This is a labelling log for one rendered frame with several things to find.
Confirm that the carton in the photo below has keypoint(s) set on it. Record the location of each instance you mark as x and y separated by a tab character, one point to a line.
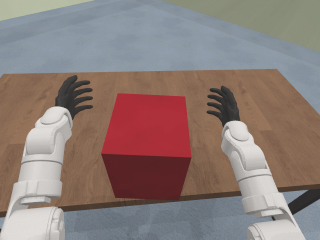
147	149

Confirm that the left robot hand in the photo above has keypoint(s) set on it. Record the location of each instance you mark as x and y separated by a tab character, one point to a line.
67	94

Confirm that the robot right upper arm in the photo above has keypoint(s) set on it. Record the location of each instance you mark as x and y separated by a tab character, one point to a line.
273	230

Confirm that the right robot hand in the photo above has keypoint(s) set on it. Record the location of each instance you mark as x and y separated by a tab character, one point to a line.
229	110

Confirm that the robot left upper arm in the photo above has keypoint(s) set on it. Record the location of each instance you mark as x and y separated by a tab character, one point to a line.
44	223

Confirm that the left robot forearm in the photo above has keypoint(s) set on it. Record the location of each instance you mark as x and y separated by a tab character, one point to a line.
42	160

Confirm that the right robot forearm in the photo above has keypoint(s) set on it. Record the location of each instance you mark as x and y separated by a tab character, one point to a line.
261	197

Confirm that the table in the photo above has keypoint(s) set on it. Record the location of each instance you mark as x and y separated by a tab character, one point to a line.
282	123

